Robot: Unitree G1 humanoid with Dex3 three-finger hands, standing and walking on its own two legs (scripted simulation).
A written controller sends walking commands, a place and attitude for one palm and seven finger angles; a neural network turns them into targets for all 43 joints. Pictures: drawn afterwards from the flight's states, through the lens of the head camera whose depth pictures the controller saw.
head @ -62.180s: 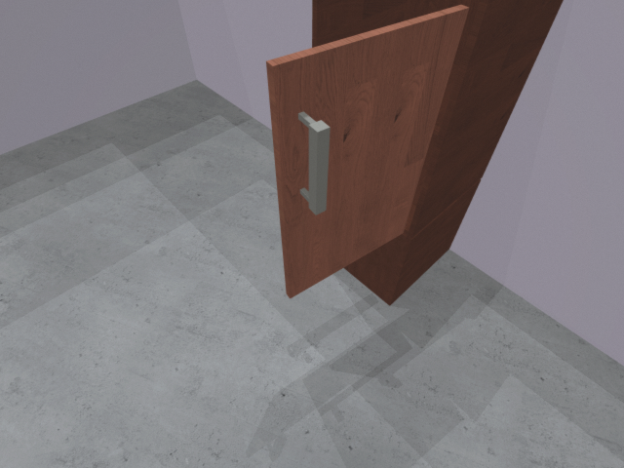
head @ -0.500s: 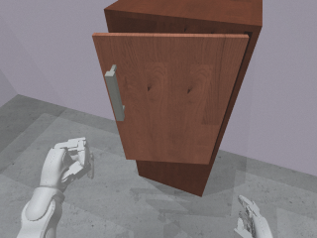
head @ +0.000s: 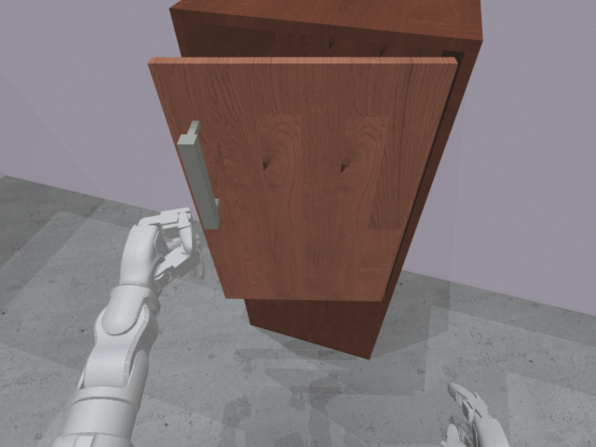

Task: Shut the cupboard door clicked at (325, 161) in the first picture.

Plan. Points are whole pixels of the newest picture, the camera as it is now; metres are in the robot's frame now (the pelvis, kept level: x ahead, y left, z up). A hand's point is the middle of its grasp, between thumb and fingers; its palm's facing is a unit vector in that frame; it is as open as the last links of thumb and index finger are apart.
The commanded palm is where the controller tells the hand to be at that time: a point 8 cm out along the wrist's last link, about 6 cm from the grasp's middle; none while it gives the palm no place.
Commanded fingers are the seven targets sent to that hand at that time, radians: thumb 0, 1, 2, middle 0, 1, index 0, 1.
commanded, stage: bring the fist close to the handle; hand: left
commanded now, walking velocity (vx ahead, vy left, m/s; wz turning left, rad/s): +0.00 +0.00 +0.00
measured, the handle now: (204, 178) +0.48 +0.17 +0.10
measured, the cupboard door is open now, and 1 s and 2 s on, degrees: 16 16 1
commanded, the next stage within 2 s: push the door shut along its arc in 0.68 s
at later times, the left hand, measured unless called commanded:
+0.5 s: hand (219, 221) +0.39 +0.13 +0.10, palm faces +0.02 -1.00 -0.01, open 3.1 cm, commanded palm +0.35 +0.19 +0.11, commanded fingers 0.00 0.90 0.90 -1.30 -1.50 -1.30 -1.50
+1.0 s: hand (221, 217) +0.39 +0.13 +0.11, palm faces -0.03 -1.00 -0.03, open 3.1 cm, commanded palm +0.38 +0.18 +0.11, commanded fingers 0.00 0.90 0.90 -1.30 -1.50 -1.30 -1.50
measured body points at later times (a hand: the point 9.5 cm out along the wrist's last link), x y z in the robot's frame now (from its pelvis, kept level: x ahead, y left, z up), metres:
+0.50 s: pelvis +0.00 +0.00 +0.00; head +0.02 -0.01 +0.45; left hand +0.38 +0.19 +0.11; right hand +0.11 -0.25 -0.11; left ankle +0.04 +0.12 -0.71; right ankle -0.03 -0.10 -0.71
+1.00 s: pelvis -0.01 +0.00 +0.00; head +0.01 -0.01 +0.45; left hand +0.39 +0.18 +0.11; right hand +0.12 -0.25 -0.11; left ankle +0.04 +0.12 -0.71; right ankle -0.03 -0.10 -0.71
